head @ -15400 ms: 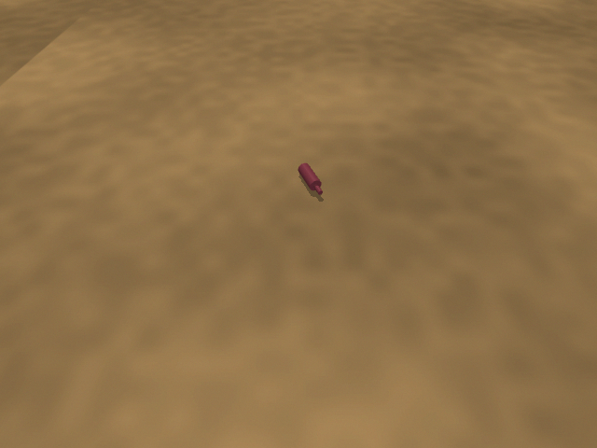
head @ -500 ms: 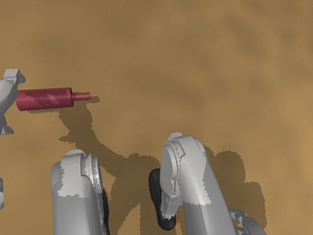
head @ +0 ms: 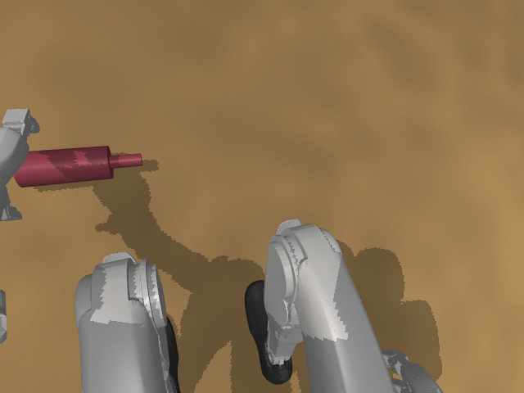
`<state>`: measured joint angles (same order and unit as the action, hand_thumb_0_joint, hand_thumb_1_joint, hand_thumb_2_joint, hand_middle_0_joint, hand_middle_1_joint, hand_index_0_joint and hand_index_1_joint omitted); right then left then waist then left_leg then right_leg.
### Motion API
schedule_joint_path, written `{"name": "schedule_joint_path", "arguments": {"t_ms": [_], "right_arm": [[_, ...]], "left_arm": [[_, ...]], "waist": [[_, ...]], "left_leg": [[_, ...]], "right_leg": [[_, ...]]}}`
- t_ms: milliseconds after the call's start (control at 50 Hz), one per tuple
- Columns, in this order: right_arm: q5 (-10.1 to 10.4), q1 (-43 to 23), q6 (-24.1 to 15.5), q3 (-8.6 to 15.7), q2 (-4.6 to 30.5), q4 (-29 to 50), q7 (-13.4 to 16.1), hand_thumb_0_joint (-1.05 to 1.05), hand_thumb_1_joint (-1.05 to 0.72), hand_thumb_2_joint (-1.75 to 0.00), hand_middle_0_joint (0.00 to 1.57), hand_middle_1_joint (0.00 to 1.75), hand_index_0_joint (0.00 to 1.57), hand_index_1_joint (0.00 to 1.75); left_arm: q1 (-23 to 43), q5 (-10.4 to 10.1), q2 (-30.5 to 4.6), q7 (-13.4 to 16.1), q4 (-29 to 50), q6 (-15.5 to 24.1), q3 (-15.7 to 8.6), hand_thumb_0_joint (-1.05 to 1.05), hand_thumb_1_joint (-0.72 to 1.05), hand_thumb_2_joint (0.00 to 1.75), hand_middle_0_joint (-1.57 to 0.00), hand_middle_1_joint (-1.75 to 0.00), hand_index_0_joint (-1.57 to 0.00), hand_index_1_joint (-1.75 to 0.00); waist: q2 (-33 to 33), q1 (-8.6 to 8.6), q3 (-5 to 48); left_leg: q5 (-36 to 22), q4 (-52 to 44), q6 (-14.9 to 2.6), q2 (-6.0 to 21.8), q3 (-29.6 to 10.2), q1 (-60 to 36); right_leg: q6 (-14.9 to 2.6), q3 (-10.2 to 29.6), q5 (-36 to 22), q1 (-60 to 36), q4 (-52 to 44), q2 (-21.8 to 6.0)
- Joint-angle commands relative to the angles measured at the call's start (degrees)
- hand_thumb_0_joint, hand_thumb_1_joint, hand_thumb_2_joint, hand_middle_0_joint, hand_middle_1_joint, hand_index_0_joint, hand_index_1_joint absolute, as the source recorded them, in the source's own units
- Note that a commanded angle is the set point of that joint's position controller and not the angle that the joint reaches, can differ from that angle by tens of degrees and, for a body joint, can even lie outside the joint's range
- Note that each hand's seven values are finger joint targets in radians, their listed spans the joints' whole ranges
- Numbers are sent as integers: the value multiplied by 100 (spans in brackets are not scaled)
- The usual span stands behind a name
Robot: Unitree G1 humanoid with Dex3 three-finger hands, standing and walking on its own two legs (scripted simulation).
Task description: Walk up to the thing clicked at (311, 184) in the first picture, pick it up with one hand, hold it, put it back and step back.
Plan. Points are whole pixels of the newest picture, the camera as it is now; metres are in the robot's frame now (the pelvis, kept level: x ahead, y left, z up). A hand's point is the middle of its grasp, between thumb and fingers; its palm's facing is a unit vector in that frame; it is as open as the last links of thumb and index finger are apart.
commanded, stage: rise first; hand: left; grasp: from above
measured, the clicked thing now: (83, 164) +0.50 +0.24 -0.30
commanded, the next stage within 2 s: approach in 1.12 s
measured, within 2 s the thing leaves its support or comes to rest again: neither
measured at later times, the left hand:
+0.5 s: hand (13, 174) +0.45 +0.31 -0.19, palm faces -0.47 -0.04 -0.88, open 14.1 cm
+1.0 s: hand (6, 174) +0.45 +0.31 -0.19, palm faces -0.47 -0.04 -0.88, open 14.1 cm
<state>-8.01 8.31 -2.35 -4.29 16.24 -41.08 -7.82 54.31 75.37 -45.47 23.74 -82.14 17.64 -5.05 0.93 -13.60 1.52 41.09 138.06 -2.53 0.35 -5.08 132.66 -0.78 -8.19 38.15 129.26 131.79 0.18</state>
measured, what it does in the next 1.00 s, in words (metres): stands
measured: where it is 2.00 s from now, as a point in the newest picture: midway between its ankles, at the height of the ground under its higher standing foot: (219, 367)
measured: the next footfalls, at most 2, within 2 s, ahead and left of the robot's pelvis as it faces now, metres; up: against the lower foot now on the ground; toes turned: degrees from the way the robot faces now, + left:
none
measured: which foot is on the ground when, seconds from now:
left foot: down 0.00-1.00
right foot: down 0.00-1.00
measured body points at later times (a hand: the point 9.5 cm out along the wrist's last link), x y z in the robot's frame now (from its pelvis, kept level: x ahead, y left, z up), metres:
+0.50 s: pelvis +0.00 +0.00 -0.01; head +0.25 +0.08 +0.35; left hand +0.47 +0.30 -0.14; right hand +0.04 -0.27 -0.10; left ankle +0.07 +0.11 -0.30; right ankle +0.10 -0.11 -0.30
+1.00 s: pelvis +0.00 +0.00 -0.01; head +0.25 +0.09 +0.36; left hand +0.47 +0.31 -0.14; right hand +0.05 -0.27 -0.10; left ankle +0.07 +0.11 -0.30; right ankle +0.10 -0.11 -0.30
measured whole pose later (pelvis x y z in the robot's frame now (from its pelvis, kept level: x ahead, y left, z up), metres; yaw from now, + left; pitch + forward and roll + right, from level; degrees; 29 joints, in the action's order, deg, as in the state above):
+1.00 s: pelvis +0.00 +0.00 -0.01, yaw -1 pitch +35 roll -10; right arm -8.1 9.1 -3.1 -6.1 16.4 -40.3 -8.5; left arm 55.9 75.8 -47.7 23.1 -84.1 17.6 -4.5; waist 1.1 -14.9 1.1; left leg 40.8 139.2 -2.8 0.2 -5.8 133.7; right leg -0.4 -8.8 37.7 129.7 132.2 0.3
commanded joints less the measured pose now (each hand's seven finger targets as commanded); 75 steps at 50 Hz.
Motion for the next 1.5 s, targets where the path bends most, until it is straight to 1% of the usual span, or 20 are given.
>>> {"name": "schedule_joint_path", "arguments": {"t_ms": [0, 60, 240, 480, 540, 600, 700, 860, 900, 940, 980, 1020, 1100, 1200, 1260, 1320, 1380, 1420, 1440, 1480], "right_arm": [[-13, 1247, -7, 443, 1443, 0, 42, 0, -92, -91, 20, 30, 20, 30], [-21, 1281, -13, 413, 1448, -16, 30, 0, -91, -90, 20, 30, 20, 30], [-41, 1277, -67, 341, 1494, 10, 40, 0, -91, -90, 20, 30, 20, 30], [-81, 1397, -119, 293, 1557, -3, -13, 0, -91, -90, 20, 30, 20, 30], [-74, 1357, -130, 309, 1549, 43, -20, 0, -91, -90, 20, 30, 20, 30], [-65, 1379, -118, 328, 1541, 42, -23, 0, -91, -90, 20, 30, 20, 30], [-65, 1406, -109, 306, 1524, 33, -39, 0, -91, -90, 20, 30, 20, 30], [-12, 1354, -77, 327, 1524, 31, -26, 0, -91, -90, 20, 30, 20, 30], [-19, 1327, -77, 311, 1507, 47, -28, 0, -91, -90, 20, 30, 20, 30], [-18, 1336, -70, 309, 1493, 31, -15, 0, -91, -90, 20, 30, 20, 30], [-29, 1353, -84, 333, 1514, 58, -25, 0, -91, -90, 20, 30, 20, 30], [-25, 1331, -86, 336, 1518, 53, -31, 0, -91, -90, 20, 30, 20, 30], [-48, 1308, -101, 317, 1518, 67, -33, 0, -91, -90, 20, 30, 20, 30], [-42, 1352, -94, 346, 1524, 57, -32, 0, -91, -90, 20, 30, 20, 30], [-33, 1385, -116, 385, 1513, 65, -31, 0, -91, -90, 20, 30, 20, 30], [-30, 1457, -130, 366, 1474, 6, -30, 0, -91, -90, 20, 30, 20, 30], [-27, 1508, -155, 372, 1481, -35, 20, 0, -91, -90, 20, 30, 20, 30], [-33, 1568, -178, 338, 1494, -64, 39, 0, -91, -90, 20, 30, 20, 30], [-57, 1590, -205, 274, 1490, -84, 34, 0, -91, -90, 20, 30, 20, 30], [-73, 1602, -237, 238, 1528, -64, 46, 0, -91, -90, 20, 30, 20, 30]], "left_arm": [[1662, -66, -1459, 198, 620, -23, -144, 0, -57, 103, -7, -99, -6, -100], [1794, -41, -1415, 205, 577, -33, -92, 0, -55, 102, -8, -100, -7, -100], [1913, -7, -1584, 216, 419, -42, -117, 0, -55, 102, -8, -99, -7, -100], [1923, 3, -1800, 213, 403, -14, -218, 0, -55, 102, -8, -98, -7, -99], [1853, -80, -1714, 230, 516, 13, -225, 0, -55, 102, -8, -98, -7, -99], [1710, -9, -1850, 209, 581, -5, -286, 0, -55, 102, -8, -98, -7, -99], [1846, -55, -1689, 153, 644, -18, -154, 0, -55, 102, -8, -98, -7, -99], [1768, -67, -1674, 122, 552, -43, -143, 0, -56, 103, -8, -96, -7, -98], [1868, -67, -1542, 109, 510, -15, -41, 0, -54, 102, -9, -97, -8, -98], [1716, -59, -1623, 123, 467, -17, -114, 0, -54, 102, -9, -96, -8, -98], [1875, -34, -1736, 120, 676, 22, -178, 0, -53, 101, -10, -97, -9, -98], [1857, -30, -1545, 110, 509, 17, -56, 0, -54, 102, -10, -96, -8, -97], [1853, -25, -1711, 132, 583, 52, -151, 0, -51, 99, -13, -94, -11, -95], [1944, 8, -1570, 133, 676, 18, -55, 0, -59, 107, -13, -89, -8, -94], [2075, -62, -1504, 142, 927, 11, -47, 0, -55, 102, -8, -102, -8, -102], [2287, -96, -904, 127, 777, -49, 323, 0, -54, 101, -8, -104, -8, -104], [2714, -119, -752, 168, 758, -128, 502, 0, -54, 101, -8, -105, -8, -104], [2844, -56, -569, 206, 448, -232, 624, 0, -54, 101, -7, -105, -8, -104], [2956, -42, -573, 236, 318, -276, 632, 0, -54, 101, -8, -105, -8, -104], [2875, 39, -789, 328, 64, -391, 508, 0, -54, 102, -9, -103, -9, -103]], "waist": [[-1810, -54, 3960], [-1800, -177, 3908], [-1839, -211, 3800], [-1936, -287, 3758], [-1992, -223, 3885], [-2052, -152, 4036], [-1973, -247, 3886], [-1938, -144, 3830], [-1861, -270, 3702], [-1830, -153, 3779], [-1961, -179, 3869], [-1956, -267, 3722], [-1986, -195, 3795], [-2068, -221, 3952], [-2116, -216, 4024], [-1989, -473, 3820], [-1952, -521, 3905], [-1863, -671, 3729], [-1903, -742, 3604], [-1976, -634, 3653]], "left_leg": [[-1337, -1485, 47, -155, 62, -3060], [-1390, -1435, 37, -158, 68, -3036], [-1133, -1438, 46, -148, 48, -2927], [-1368, -1292, 64, -128, 25, -2934], [-1324, -1336, 72, -122, 8, -2978], [-1443, -1297, 64, -131, 68, -3020], [-1368, -1316, 52, -124, 56, -2943], [-1346, -1418, 85, -121, -20, -2987], [-1250, -1370, 56, -133, 21, -2851], [-1314, -1384, 58, -150, 52, -2882], [-1414, -1379, 73, -132, 28, -3027], [-1322, -1407, 83, -119, -17, -3018], [-1309, -1392, 74, -135, 43, -3000], [-1425, -1430, 99, -113, -18, -3249], [-1347, -1469, 98, -116, 2, -3194], [-1115, -1483, 64, -122, 36, -2953], [-1026, -1477, 57, -108, 38, -2986], [-1013, -1479, 66, -104, -7, -2970], [-1039, -1452, 64, -108, 3, -2902], [-1124, -1498, 83, -117, -1, -2927]], "right_leg": [[-155, -80, -1300, -1835, -1192, 215], [-146, -94, -1367, -1839, -1177, 220], [-155, -118, -1141, -1710, -1157, 226], [-149, -149, -1323, -1725, -1042, 213], [-149, -161, -1309, -1778, -1073, 217], [-150, -135, -1414, -1906, -1068, 229], [-149, -148, -1354, -1868, -1123, 242], [-170, -161, -1320, -1710, -1083, 225], [-153, -153, -1265, -1712, -1151, 235], [-155, -132, -1298, -1817, -1159, 239], [-160, -149, -1372, -1786, -1110, 230], [-162, -172, -1287, -1617, -1090, 228], [-156, -146, -1281, -1755, -1141, 234], [-164, -173, -1340, -1628, -1085, 223], [-164, -163, -1326, -1696, -1128, 214], [-159, -172, -1199, -1648, -1242, 242], [-168, -162, -1148, -1583, -1333, 257], [-167, -190, -1156, -1430, -1287, 250], [-165, -193, -1186, -1449, -1276, 256], [-174, -196, -1240, -1472, -1231, 241]]}}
